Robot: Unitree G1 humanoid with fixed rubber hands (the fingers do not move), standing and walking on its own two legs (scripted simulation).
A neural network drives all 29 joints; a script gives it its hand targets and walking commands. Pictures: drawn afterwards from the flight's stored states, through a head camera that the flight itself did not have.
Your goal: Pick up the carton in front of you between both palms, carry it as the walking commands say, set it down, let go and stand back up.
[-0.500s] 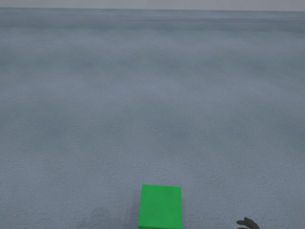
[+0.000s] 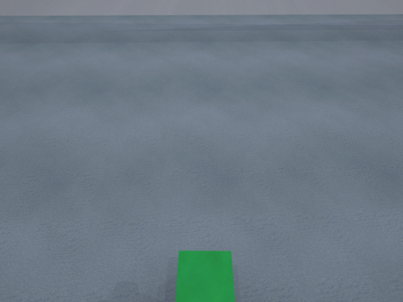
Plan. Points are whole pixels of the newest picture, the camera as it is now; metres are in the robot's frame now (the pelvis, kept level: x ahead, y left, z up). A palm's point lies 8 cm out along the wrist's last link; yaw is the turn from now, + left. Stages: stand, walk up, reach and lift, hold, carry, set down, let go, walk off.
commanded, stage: stand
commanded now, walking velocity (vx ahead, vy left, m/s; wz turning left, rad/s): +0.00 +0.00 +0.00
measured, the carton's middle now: (204, 287) +0.35 -0.01 -0.63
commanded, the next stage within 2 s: none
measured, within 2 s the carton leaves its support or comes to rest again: neither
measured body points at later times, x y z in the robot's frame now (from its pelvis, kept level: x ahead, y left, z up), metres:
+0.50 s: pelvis -0.02 +0.00 +0.01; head -0.02 +0.00 +0.46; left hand +0.02 +0.25 -0.14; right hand -0.03 -0.25 -0.14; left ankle -0.09 +0.12 -0.72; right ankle -0.04 -0.11 -0.72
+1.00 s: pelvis -0.03 +0.01 +0.01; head -0.03 +0.01 +0.46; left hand -0.05 +0.23 -0.15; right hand -0.09 -0.21 -0.15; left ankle -0.09 +0.12 -0.72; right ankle -0.04 -0.11 -0.72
